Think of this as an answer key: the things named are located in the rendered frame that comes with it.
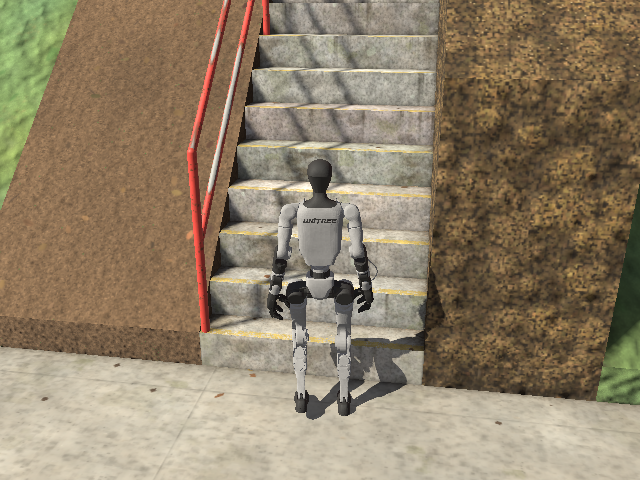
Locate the robot right thigh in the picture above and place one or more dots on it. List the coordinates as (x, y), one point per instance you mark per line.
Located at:
(343, 299)

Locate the robot left forearm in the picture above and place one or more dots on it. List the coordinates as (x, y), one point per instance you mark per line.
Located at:
(278, 272)

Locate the left robot upper arm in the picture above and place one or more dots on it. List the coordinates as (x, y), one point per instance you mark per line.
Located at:
(287, 213)

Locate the robot right forearm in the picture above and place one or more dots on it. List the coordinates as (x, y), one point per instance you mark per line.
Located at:
(363, 272)

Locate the right robot shin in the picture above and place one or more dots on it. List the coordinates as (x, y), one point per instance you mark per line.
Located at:
(344, 369)

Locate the right robot upper arm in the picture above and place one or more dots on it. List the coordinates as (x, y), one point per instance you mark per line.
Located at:
(351, 213)

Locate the left robot hand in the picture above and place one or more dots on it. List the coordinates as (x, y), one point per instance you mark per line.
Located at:
(272, 305)

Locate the right robot hand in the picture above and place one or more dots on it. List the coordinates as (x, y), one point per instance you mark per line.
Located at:
(367, 296)

